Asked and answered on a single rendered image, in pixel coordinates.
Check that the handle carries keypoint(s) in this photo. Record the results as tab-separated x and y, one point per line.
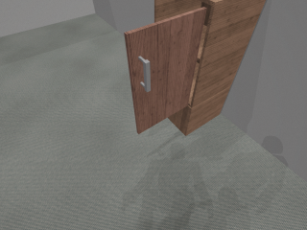
147	74

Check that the cupboard door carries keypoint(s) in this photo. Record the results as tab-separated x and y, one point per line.
171	46

